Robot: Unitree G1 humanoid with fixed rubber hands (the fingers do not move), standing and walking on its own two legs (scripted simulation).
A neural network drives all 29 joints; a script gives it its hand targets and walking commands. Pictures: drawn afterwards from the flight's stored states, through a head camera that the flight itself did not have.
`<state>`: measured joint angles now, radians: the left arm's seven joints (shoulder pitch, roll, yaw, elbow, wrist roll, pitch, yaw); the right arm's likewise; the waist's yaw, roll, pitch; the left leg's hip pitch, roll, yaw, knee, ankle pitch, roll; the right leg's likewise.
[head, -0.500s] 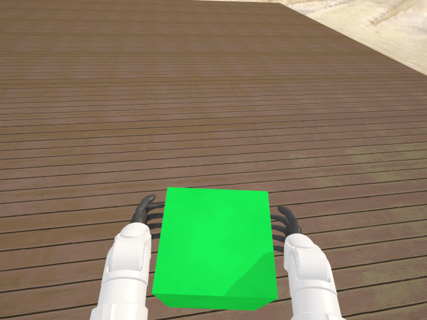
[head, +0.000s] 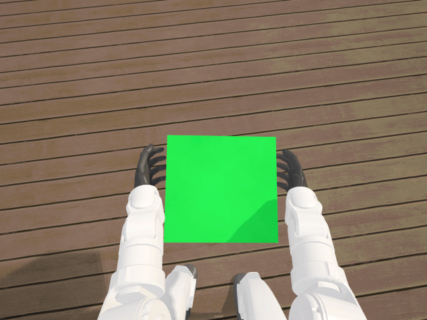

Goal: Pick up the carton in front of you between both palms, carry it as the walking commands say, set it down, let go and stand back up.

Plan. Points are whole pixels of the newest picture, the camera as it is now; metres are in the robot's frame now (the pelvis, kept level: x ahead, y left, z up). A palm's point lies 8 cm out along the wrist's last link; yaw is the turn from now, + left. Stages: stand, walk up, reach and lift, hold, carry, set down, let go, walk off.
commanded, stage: set down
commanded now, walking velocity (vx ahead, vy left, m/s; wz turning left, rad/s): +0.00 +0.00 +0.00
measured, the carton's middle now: (218, 189) +0.39 +0.01 -0.17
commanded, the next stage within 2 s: none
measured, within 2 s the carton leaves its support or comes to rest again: neither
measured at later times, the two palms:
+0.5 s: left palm (162, 190) +0.39 +0.15 -0.20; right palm (275, 179) +0.43 -0.13 -0.22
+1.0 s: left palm (171, 197) +0.40 +0.16 -0.36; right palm (261, 180) +0.48 -0.13 -0.38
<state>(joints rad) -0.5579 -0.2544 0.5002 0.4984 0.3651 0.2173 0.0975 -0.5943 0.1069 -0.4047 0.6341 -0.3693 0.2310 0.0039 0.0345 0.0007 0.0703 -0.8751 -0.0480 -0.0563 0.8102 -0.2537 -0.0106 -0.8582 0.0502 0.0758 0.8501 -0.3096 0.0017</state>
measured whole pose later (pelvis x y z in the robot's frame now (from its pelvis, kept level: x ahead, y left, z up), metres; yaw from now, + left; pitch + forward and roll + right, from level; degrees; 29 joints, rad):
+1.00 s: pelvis -0.05 -0.01 -0.26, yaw +1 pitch +46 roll +3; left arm -0.99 -0.18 0.59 0.56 0.18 0.21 0.21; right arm -1.25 -0.20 -0.17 1.02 -0.15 0.23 -0.10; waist 0.10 -0.01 -0.05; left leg -2.11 -0.11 -0.07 1.80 -0.49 -0.10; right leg -2.11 0.15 0.07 1.86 -0.54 0.01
